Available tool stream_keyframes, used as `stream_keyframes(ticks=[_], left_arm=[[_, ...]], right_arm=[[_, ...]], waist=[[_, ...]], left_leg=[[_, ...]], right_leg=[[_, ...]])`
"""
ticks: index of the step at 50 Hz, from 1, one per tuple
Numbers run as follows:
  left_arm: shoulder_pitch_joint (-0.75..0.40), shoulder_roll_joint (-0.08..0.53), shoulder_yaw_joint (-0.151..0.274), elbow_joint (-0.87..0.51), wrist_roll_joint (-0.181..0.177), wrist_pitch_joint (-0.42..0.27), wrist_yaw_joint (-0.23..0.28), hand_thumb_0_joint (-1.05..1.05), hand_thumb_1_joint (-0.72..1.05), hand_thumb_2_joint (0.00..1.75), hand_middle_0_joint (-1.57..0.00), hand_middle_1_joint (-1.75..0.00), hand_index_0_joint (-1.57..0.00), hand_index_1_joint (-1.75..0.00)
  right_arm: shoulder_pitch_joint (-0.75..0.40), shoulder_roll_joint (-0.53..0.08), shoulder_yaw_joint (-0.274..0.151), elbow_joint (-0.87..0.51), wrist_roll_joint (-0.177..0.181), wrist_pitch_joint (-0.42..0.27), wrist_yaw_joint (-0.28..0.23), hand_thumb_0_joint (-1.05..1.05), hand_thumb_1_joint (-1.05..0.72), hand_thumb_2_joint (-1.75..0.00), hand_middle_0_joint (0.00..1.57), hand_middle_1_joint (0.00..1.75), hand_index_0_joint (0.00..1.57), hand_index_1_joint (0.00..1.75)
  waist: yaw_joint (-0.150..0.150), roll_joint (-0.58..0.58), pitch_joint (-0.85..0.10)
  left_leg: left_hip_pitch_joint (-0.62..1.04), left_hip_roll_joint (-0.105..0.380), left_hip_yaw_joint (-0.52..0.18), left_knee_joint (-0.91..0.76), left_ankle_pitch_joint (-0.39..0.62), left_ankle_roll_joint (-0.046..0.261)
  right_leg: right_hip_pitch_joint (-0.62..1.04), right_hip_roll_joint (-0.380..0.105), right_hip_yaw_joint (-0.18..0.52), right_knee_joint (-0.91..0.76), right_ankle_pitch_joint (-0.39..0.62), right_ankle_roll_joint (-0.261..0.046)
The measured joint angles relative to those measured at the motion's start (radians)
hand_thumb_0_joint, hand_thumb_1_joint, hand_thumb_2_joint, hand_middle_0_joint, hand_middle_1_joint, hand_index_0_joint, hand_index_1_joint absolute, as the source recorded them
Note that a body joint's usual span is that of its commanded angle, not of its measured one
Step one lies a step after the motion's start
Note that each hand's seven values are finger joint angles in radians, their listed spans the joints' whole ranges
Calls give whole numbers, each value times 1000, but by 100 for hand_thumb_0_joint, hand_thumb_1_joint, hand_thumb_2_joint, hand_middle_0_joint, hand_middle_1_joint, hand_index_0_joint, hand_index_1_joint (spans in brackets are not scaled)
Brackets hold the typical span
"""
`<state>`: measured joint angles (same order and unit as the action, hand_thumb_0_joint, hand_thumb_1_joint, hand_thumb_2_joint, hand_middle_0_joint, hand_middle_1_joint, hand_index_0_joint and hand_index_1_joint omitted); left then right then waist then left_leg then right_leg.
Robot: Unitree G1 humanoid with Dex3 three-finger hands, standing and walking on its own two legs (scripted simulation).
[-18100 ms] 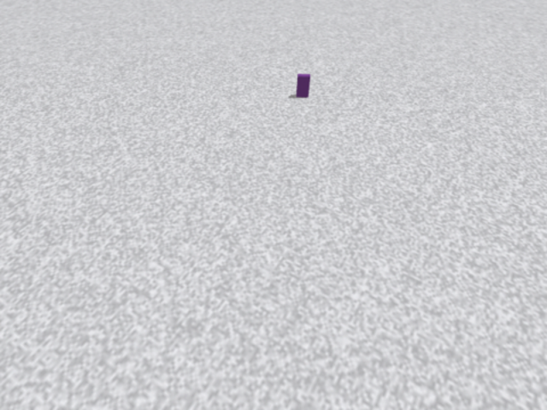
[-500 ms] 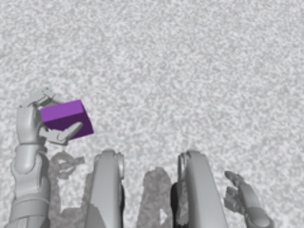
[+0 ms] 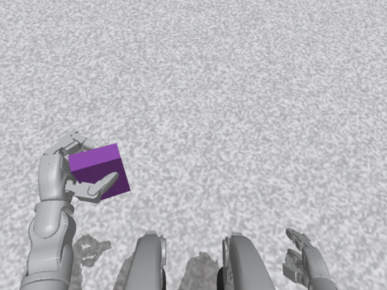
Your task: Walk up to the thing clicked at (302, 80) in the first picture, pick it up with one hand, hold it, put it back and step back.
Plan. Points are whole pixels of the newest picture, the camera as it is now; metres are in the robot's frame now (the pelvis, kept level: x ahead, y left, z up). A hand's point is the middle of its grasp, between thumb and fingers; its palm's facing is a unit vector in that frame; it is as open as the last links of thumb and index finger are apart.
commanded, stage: hold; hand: left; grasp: from the side
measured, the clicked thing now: (103, 175) +0.34 +0.19 +0.00
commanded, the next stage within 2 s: crouch in 1.86 s
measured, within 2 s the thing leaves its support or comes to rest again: neither
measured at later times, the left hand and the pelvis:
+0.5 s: hand (81, 147) +0.34 +0.19 +0.12, palm faces +0.10 -0.99 -0.03, open 8.1 cm; pelvis +0.02 +0.00 +0.08, yaw +1 degrees
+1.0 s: hand (83, 125) +0.36 +0.18 +0.15, palm faces +0.09 -1.00 -0.02, open 8.1 cm; pelvis +0.03 +0.00 +0.11, yaw +1 degrees
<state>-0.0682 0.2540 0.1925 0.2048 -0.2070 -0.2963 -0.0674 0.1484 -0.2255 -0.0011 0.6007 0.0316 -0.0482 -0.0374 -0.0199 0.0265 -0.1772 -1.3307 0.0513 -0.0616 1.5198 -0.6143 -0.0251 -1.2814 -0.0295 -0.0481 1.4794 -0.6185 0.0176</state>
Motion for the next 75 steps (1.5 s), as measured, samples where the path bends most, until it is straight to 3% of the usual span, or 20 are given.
stream_keyframes(ticks=[11,34,49,75], left_arm=[[-3,-14,-19,71,9,-7,-14,2,-29,106,-96,-122,-94,-121],[-18,-42,-48,141,25,-42,-5,2,-29,106,-96,-122,-94,-121],[-26,-51,-45,174,21,-55,-25,2,-29,106,-96,-122,-94,-121],[-16,-63,-53,179,26,-58,-15,2,-29,106,-95,-123,-93,-121]], right_arm=[[52,-7,-4,10,-5,-12,4,0,-90,-89,21,30,20,30],[74,18,10,39,-23,-6,2,0,-92,-90,21,30,20,30],[76,7,-2,50,-28,14,1,0,-92,-90,20,30,20,30],[79,8,-7,49,-28,46,5,0,-92,-90,20,30,20,30]], waist=[[-12,-7,36],[3,-13,95],[2,-16,121],[3,-18,143]], left_leg=[[229,2,14,-196,56,2],[514,0,39,-445,132,4],[629,1,46,-545,156,-2],[750,1,54,-640,184,-4]], right_leg=[[227,2,1,-199,61,2],[502,1,12,-441,138,4],[611,4,14,-533,160,0],[727,5,19,-622,185,-2]])
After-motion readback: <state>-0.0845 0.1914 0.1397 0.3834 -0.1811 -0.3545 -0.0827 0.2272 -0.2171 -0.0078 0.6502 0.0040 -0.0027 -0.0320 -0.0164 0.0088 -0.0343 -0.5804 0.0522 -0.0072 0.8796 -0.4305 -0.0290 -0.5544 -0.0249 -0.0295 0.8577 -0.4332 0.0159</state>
